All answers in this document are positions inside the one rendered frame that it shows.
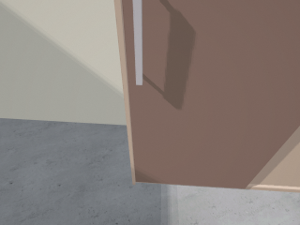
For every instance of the wardrobe door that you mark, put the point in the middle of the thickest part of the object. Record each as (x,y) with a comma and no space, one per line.
(220,89)
(283,169)

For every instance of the handle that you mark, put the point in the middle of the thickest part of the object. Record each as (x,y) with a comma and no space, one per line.
(138,39)

